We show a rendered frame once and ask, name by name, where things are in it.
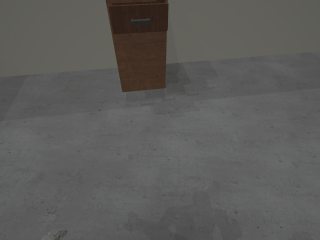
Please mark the robot left hand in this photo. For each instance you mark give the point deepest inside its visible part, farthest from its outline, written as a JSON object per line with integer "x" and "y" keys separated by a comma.
{"x": 55, "y": 234}

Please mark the handle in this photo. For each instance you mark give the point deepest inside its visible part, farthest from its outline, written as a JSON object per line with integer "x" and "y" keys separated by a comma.
{"x": 137, "y": 22}

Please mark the drawer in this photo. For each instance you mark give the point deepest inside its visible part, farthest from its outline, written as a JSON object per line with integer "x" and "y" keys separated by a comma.
{"x": 122, "y": 13}

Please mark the cabinet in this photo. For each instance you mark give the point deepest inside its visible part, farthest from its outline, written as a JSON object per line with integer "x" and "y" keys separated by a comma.
{"x": 141, "y": 57}

